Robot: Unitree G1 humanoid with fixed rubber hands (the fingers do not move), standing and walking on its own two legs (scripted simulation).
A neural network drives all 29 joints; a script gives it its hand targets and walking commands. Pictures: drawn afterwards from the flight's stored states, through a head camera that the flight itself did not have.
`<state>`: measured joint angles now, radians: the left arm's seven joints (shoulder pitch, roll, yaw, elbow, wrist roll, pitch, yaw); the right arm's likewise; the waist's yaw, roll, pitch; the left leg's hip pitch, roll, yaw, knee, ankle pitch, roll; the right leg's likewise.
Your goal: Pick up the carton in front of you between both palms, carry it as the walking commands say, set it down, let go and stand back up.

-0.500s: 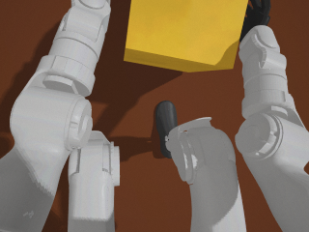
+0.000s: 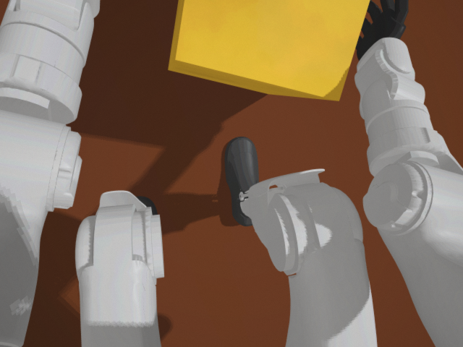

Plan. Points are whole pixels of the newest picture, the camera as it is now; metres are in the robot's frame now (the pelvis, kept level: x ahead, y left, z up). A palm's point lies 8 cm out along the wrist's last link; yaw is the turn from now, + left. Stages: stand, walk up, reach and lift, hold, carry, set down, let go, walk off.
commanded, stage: set down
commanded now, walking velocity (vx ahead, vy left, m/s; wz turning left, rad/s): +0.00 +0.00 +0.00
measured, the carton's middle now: (251, 14) +0.52 -0.12 -0.27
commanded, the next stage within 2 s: let go in 1.06 s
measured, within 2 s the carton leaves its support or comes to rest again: neither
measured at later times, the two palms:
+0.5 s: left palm out of the picture +0.62 +0.07 -0.04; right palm out of the picture +0.47 -0.28 -0.05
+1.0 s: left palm out of the picture +0.62 +0.08 +0.11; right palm out of the picture +0.47 -0.29 +0.10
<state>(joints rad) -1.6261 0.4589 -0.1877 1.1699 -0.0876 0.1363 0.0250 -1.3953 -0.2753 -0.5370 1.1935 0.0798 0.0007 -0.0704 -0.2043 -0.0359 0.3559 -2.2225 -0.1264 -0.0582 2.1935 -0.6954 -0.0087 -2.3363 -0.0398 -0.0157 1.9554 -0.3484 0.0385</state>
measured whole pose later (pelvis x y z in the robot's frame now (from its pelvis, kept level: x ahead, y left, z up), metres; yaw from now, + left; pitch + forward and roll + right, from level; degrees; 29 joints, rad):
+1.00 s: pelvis +0.04 -0.01 +0.20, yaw +1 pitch +47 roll +0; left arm -1.33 0.41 0.06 1.00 0.03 0.27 -0.05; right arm -0.96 -0.08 -0.43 0.59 0.06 0.24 -0.12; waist -0.23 0.06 -0.05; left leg -1.73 -0.07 -0.04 1.45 -0.54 0.00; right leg -1.85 0.00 0.01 1.29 -0.27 0.02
